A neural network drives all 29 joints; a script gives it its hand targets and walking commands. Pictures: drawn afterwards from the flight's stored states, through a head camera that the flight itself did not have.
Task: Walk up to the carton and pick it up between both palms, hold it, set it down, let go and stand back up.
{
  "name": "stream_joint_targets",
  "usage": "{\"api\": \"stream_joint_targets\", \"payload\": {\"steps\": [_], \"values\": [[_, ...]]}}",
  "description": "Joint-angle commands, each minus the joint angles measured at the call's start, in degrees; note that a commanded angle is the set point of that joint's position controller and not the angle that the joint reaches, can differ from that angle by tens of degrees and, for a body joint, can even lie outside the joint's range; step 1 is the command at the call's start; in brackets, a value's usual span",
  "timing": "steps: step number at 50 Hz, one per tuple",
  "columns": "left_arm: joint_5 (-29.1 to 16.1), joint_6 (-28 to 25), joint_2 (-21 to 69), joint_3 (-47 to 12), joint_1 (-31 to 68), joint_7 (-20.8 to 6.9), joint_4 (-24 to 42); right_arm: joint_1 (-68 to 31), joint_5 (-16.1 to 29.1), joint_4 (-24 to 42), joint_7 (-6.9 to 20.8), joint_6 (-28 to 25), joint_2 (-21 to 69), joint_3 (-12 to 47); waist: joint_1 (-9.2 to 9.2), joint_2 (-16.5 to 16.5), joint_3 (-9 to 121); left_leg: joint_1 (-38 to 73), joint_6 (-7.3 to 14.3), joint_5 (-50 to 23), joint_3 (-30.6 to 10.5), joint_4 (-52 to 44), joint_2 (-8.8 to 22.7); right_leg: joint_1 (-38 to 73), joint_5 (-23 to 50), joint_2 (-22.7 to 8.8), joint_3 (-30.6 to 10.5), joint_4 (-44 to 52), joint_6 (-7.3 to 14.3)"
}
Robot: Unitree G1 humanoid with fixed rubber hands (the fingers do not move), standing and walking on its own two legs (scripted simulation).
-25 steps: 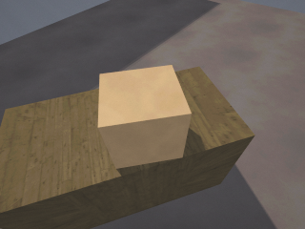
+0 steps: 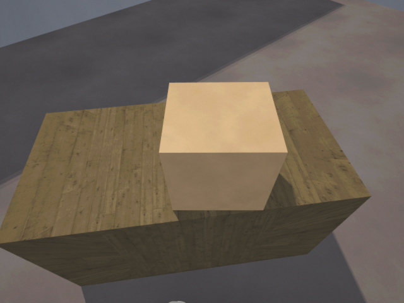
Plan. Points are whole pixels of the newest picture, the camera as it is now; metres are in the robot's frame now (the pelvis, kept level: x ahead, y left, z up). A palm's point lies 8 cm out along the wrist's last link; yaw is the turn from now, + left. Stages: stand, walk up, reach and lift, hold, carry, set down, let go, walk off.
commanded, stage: walk up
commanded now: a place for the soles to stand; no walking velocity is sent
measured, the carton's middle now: (218, 149) +0.50 -0.03 -0.05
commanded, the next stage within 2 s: reach and lift in 1.02 s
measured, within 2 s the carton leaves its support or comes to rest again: neither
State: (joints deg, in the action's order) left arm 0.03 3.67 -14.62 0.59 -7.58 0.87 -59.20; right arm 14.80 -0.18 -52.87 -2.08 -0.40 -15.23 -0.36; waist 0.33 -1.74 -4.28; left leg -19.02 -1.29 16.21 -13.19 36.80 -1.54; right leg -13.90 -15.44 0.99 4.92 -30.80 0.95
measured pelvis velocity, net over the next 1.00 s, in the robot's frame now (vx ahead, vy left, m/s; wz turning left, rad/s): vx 0.00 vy -0.01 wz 0.14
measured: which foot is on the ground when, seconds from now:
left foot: down 0.00-1.00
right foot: down 0.00-1.00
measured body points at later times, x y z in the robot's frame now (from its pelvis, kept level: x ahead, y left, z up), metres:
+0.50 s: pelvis +0.00 +0.00 +0.00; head +0.02 +0.02 +0.45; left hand +0.06 +0.27 -0.15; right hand +0.09 -0.25 -0.13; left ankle +0.04 +0.13 -0.73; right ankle +0.01 -0.12 -0.73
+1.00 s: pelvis +0.00 -0.01 +0.00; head +0.02 +0.00 +0.45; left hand +0.03 +0.26 -0.15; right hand +0.10 -0.26 -0.13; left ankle +0.04 +0.13 -0.73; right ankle +0.01 -0.12 -0.73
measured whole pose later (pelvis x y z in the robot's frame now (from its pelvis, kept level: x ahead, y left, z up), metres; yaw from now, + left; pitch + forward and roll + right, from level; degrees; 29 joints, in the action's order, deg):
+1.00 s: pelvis +0.00 -0.01 +0.00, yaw +8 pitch -1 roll -2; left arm 0.2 2.5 -15.8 -0.5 -10.3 0.4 -57.1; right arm 13.9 0.0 -52.9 -1.8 0.5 -13.8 0.5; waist -0.3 -0.9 -3.5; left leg -19.7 -2.3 13.5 -14.5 34.7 -3.0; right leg -12.8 -16.7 -0.7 9.8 -30.7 1.3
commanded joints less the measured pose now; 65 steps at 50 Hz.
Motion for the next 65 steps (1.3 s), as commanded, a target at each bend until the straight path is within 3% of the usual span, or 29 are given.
{"api": "stream_joint_targets", "payload": {"steps": [1, 3, 6, 9, 11, 14, 16, 18, 19, 20, 22, 23, 24, 26, 28, 34, 36, 39, 42, 44, 47, 50, 51, 52, 53, 54, 57, 61, 65], "values": [[0.4, -0.5, -10.2, 2.0, 3.7, 0.2, 4.0, 5.5, -0.3, 3.0, -0.5, -1.3, -5.9, -1.4, 1.41, 5.4, 4.3, 1.8, 2.4, -5.7, 3.3, -1.8, 1.3, -0.4, -0.6, -11.5, -8.4, 9.7, 6.5], [0.3, -0.3, -9.8, 1.5, 3.0, 0.1, 4.5, 4.4, -0.1, 3.6, -0.3, -1.6, -8.5, -1.9, 0.61, -1.5, 3.1, -0.9, 3.5, -11.8, -2.3, -6.3, 4.2, 0.8, -0.9, -7.2, -4.3, 3.7, 3.7], [1.0, 0.0, -7.0, 0.8, 0.2, -0.1, 4.6, 2.0, 0.2, 4.9, -0.4, -1.3, -12.0, -2.7, -0.61, -6.9, 3.1, -6.1, 8.4, -8.1, -15.1, -15.7, 10.2, 5.1, -4.6, -1.6, -2.5, -2.9, 0.7], [0.7, -1.2, -7.4, 0.7, -1.5, -0.1, 4.8, -0.9, 0.1, 5.3, -0.4, -0.6, -10.9, -2.6, -1.39, -7.3, 6.0, -5.1, 6.1, -7.6, -10.4, -13.1, 7.1, 8.6, -1.2, -3.4, -4.3, 2.0, 1.1], [0.5, -1.9, -9.4, 1.1, -0.9, 0.0, 5.3, -0.7, 0.2, 5.2, -0.1, -0.5, -8.8, -2.2, -0.47, -5.9, 6.7, -4.8, 3.9, -11.4, -5.7, -9.0, 4.2, 9.9, 2.4, -5.7, -4.7, 3.8, 2.2], [0.4, -1.8, -9.8, 1.6, -0.4, 0.0, 5.5, 0.6, 0.1, 5.3, 0.0, -0.5, -7.4, -2.1, -0.28, -1.8, 7.6, -3.3, 2.7, -12.6, -2.2, -2.1, 1.1, 7.9, 4.9, -8.7, -5.8, 5.9, 4.3], [0.1, -1.4, -11.7, 1.9, 0.1, 0.3, 6.0, 2.1, 0.3, 5.3, -0.2, -0.4, -6.5, -1.8, 0.06, 3.5, 6.5, -3.3, 1.3, -6.6, 3.1, 4.2, -1.5, 5.2, 3.3, -13.3, -8.4, 10.1, 7.4], [0.2, -0.9, -11.2, 1.7, 2.5, 0.2, 5.7, 3.7, -0.4, 5.6, -0.4, -0.2, -5.6, -1.7, 0.92, 8.6, 3.8, 1.1, 2.0, 0.3, 4.5, 5.8, -0.6, -3.0, -0.9, -15.8, -8.5, 12.0, 8.7], [0.4, -0.8, -10.7, 1.2, 3.9, 0.1, 6.2, 4.4, -0.4, 5.2, -0.3, -0.3, -5.1, -1.8, 1.94, 8.2, 1.6, 2.7, 2.4, -0.3, 4.7, 3.9, 0.4, -6.5, -0.7, -16.2, -8.6, 11.8, 8.1], [0.5, -0.7, -10.3, 1.0, 4.8, -0.2, 5.7, 4.9, -0.7, 4.9, -0.2, -0.5, -5.4, -1.7, 2.23, 5.8, 0.8, 3.1, 2.7, -4.1, 3.7, -0.7, 1.7, -5.6, -0.8, -14.3, -5.8, 9.5, 6.6], [0.4, -0.2, -8.5, 0.2, 2.4, -0.5, 5.6, 3.4, 0.0, 4.9, 0.1, -1.3, -9.2, -2.4, 0.25, -2.2, 1.1, -5.3, 5.4, -10.1, -7.3, -10.5, 6.7, 2.4, -4.0, -5.8, 0.5, 0.2, 1.8], [0.7, 0.0, -7.7, 0.0, 0.2, -0.6, 5.5, 2.6, 0.1, 5.0, 0.0, -1.4, -11.4, -2.7, -0.44, -3.9, 2.7, -7.0, 7.6, -8.4, -13.4, -15.1, 9.4, 5.2, -6.3, -3.1, 0.0, -3.6, 0.6], [0.8, -0.1, -6.8, 0.1, -1.2, -0.7, 5.3, 1.8, 0.2, 4.9, -0.1, -1.2, -11.8, -2.9, -0.84, -4.7, 3.9, -6.1, 8.4, -7.7, -15.3, -16.1, 9.8, 6.2, -7.0, -2.2, -1.3, -3.1, 0.4], [0.3, -0.8, -6.3, -0.2, -2.7, -0.6, 5.1, -0.9, 0.4, 5.7, -0.4, -0.7, -10.8, -2.5, -1.43, -7.8, 4.1, -6.1, 7.7, -6.2, -12.9, -16.1, 8.6, 7.0, -4.4, -3.2, -3.1, 0.6, 0.8], [0.5, -1.9, -8.2, 0.2, -2.7, -0.3, 4.6, -1.7, 0.2, 5.4, -0.1, -0.6, -8.8, -1.9, -1.54, -6.9, 5.3, -6.6, 5.2, -6.7, -8.2, -14.2, 5.5, 10.2, -0.8, -5.2, -3.4, 4.1, 1.2], [-0.1, -1.7, -10.6, 0.8, 0.2, 0.2, 5.0, 2.0, -0.1, 3.7, -0.1, -0.5, -5.3, -1.0, 1.16, 4.2, 3.5, -0.8, 1.8, -5.1, 3.7, -0.4, -0.4, 1.5, -3.7, -13.1, -6.6, 13.2, 5.9], [-0.2, -1.4, -10.0, 0.6, 1.3, 0.1, 4.8, 3.0, -0.2, 3.4, -0.4, -0.6, -5.5, -0.9, 1.51, 6.5, 2.4, 0.3, 2.0, -7.0, 3.5, -0.4, 0.7, -0.3, -1.9, -13.0, -5.1, 12.5, 6.1], [0.2, -1.0, -9.2, 0.6, -0.2, -0.3, 5.0, 3.1, -0.2, 3.6, -0.4, -1.1, -7.7, -1.2, 0.59, 1.6, 3.3, -0.2, 3.0, -13.4, -0.1, -3.3, 2.7, 1.2, -0.9, -10.0, -1.5, 6.8, 4.5], [0.4, -0.5, -8.5, 0.6, -2.6, -0.5, 4.9, 1.6, -0.1, 3.8, -0.4, -0.7, -9.7, -1.6, -0.79, -1.6, 4.0, -6.7, 5.3, -7.7, -9.2, -11.6, 6.3, 7.3, -4.2, -5.4, -0.5, 1.1, 2.2], [0.2, -0.6, -7.5, 0.3, -3.7, -0.4, 4.8, -0.4, 0.4, 4.0, -0.6, -0.4, -10.5, -1.7, -1.8, -3.5, 2.3, -9.7, 5.9, -3.6, -11.0, -15.1, 6.3, 7.9, -4.6, -4.4, -1.3, 1.3, 1.6], [0.3, -1.7, -8.5, 0.4, -5.8, -0.2, 4.2, -1.5, 0.1, 3.7, -0.2, -0.3, -8.8, -1.3, -1.69, -5.5, 4.0, -9.3, 4.2, -5.0, -7.4, -13.0, 4.1, 10.4, -1.4, -6.5, -2.6, 4.2, 2.2], [0.2, -2.2, -10.7, 0.9, -4.3, 0.2, 4.5, -0.4, 0.2, 3.5, -0.2, -0.4, -6.9, -1.1, -0.87, 1.0, 4.6, -4.5, 2.3, -7.9, -0.8, -2.5, 0.0, 6.7, -1.2, -11.1, -5.7, 9.5, 4.6], [0.0, -2.1, -11.2, 1.1, -2.8, 0.3, 4.7, 1.5, 0.2, 3.0, -0.2, -0.4, -6.3, -0.9, 0.55, 3.7, 5.2, -3.0, 1.7, -8.0, 1.8, 0.2, -0.7, 4.7, 0.1, -13.1, -5.7, 10.6, 6.0], [-2.1, 7.5, -17.0, 3.0, 33.5, 0.6, 27.5, -32.5, -6.6, 7.3, 1.6, -3.8, -2.2, -7.7, 4.2, 5.4, 8.3, -11.0, -0.7, 8.5, 12.3, 0.1, 2.6, -12.5, -13.5, -6.3, -3.5, -5.5, 1.6], [-1.9, 14.7, -14.4, 2.6, 24.1, 1.7, 27.3, -28.3, -7.5, 4.5, 3.6, -1.9, -3.8, -7.2, 2.41, 4.2, 5.4, -16.1, -0.4, 13.2, 14.6, 1.0, 2.5, -9.1, -16.9, -5.6, -2.1, -9.6, 0.6], [-1.3, 19.2, -13.5, 3.6, 20.1, 1.9, 32.3, -26.8, -5.8, 7.1, 4.9, -0.8, -3.5, -6.5, 0.76, 3.8, 10.8, -15.4, -0.6, 11.2, 15.6, 0.9, 2.7, -4.9, -13.4, -5.5, -2.4, -10.3, 0.4], [0.3, 27.2, -10.9, 4.3, 11.6, 0.6, 36.8, -19.4, -2.8, 7.3, 4.4, 0.6, -4.6, -5.8, 0.09, 3.0, 9.5, -4.5, -0.5, 5.3, 18.8, 2.2, 3.5, -8.1, -9.4, -4.1, -2.0, -4.1, 0.8], [3.0, 29.0, -7.8, 7.5, 0.8, 0.4, 37.9, -13.2, 0.8, 6.6, 4.5, 0.2, -8.0, -2.3, 0.11, 0.0, 7.3, 6.0, -1.1, -6.6, 17.4, -3.7, 1.9, -0.5, 0.8, -1.2, 0.7, 0.1, 1.2], [3.7, 26.0, -8.0, 8.6, 3.2, -0.1, 34.8, -18.3, -0.5, 10.1, 4.1, -1.4, -6.4, -2.6, -1.88, 1.7, 4.9, 5.3, -0.5, -4.6, 18.1, -5.0, 1.0, 0.0, -2.3, -1.2, -0.3, 3.0, 0.4]]}}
